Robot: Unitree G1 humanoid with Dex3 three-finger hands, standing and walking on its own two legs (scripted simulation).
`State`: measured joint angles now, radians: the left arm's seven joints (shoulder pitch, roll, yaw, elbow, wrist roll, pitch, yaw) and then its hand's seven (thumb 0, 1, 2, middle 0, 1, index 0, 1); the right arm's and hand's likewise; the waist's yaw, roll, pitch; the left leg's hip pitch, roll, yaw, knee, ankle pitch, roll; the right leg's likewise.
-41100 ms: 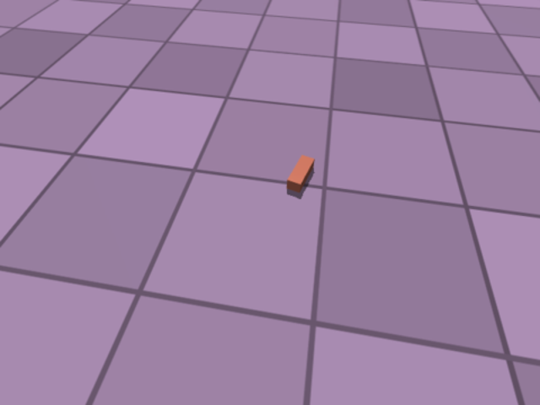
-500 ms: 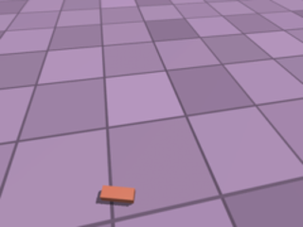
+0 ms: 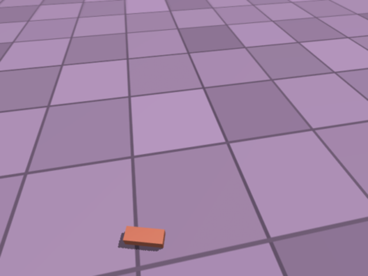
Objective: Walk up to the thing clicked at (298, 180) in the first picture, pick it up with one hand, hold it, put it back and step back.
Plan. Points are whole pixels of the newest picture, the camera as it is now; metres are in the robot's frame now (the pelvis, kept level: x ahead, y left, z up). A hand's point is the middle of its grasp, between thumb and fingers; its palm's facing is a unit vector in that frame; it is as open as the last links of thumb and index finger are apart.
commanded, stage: stand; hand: left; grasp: from above
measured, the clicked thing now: (144, 236) +0.44 +0.21 -0.75
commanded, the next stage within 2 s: step back in 1.48 s
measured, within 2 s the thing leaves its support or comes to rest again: neither
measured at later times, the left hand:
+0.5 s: hand out of the picture +0.08 +0.23 -0.16, palm faces +0.03 -0.94 -0.33, open 7.4 cm
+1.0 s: hand out of the picture +0.08 +0.23 -0.15, palm faces +0.03 -0.94 -0.34, open 7.4 cm
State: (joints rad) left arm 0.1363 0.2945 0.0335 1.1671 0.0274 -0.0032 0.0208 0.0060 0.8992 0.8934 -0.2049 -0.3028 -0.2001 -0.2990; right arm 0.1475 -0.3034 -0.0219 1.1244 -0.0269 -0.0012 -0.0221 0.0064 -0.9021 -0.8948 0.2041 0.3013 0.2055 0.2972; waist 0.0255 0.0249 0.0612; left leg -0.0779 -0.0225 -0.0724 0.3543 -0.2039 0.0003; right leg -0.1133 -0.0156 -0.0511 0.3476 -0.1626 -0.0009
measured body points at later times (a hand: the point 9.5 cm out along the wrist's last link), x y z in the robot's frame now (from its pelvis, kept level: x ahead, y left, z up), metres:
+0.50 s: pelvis +0.01 -0.01 +0.00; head +0.01 -0.02 +0.45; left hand +0.08 +0.28 -0.13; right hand +0.08 -0.29 -0.14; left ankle +0.00 +0.12 -0.75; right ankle +0.02 -0.12 -0.75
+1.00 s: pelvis +0.01 -0.02 +0.00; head +0.02 -0.03 +0.45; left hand +0.08 +0.28 -0.13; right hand +0.08 -0.31 -0.14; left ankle +0.00 +0.12 -0.75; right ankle +0.02 -0.12 -0.75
